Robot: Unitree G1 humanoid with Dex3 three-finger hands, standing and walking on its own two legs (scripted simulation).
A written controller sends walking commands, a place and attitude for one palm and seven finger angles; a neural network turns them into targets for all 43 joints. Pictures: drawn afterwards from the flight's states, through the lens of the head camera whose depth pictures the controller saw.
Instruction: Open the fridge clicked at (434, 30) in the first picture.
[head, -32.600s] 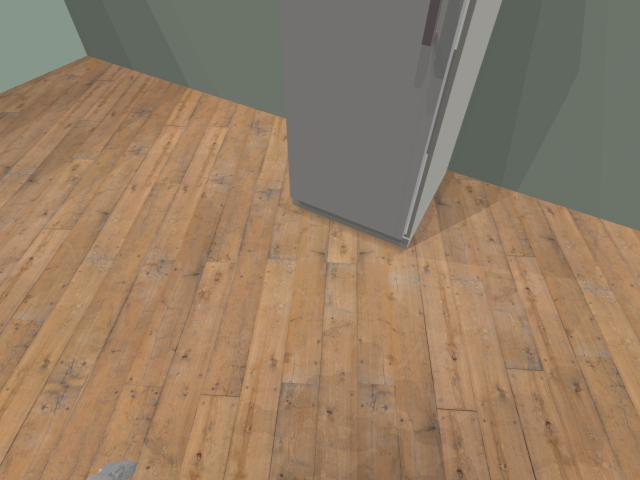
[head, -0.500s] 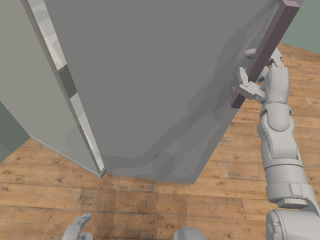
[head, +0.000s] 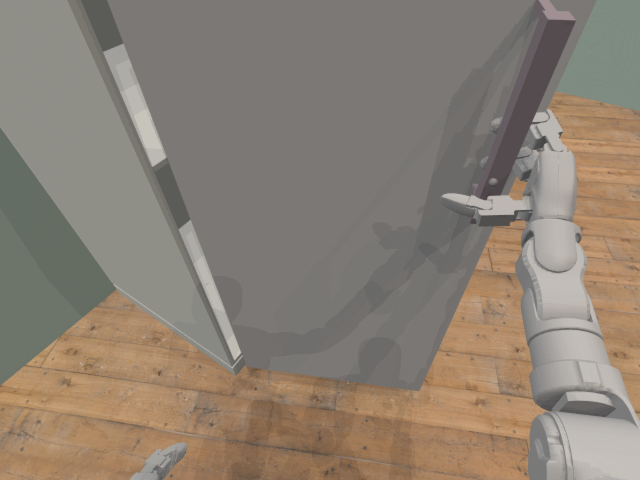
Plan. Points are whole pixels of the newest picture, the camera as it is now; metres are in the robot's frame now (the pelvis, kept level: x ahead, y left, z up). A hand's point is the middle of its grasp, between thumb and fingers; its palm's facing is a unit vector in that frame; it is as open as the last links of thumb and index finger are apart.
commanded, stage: loosen the grip on the handle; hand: right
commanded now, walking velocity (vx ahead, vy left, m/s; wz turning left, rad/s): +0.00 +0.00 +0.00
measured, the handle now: (505, 127) +0.47 -0.16 +0.23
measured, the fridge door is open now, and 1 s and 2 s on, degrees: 65 66 66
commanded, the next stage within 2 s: slip the hand off the handle in 0.26 s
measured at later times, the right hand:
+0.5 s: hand (504, 200) +0.42 -0.17 +0.16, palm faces +0.17 +0.97 -0.15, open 14.6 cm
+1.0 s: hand (574, 214) +0.41 -0.25 +0.15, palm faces +0.18 +0.97 -0.13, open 14.7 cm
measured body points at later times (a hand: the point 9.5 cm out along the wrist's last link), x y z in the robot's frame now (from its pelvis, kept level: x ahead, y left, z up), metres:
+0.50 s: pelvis +0.02 +0.04 +0.00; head +0.05 +0.04 +0.45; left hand +0.13 +0.30 -0.11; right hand +0.41 -0.23 +0.17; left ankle +0.01 +0.17 -0.73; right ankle +0.05 -0.11 -0.73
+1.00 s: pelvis +0.02 +0.02 -0.01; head +0.06 +0.02 +0.44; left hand +0.12 +0.29 -0.12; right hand +0.40 -0.31 +0.16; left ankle +0.01 +0.17 -0.73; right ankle +0.05 -0.11 -0.73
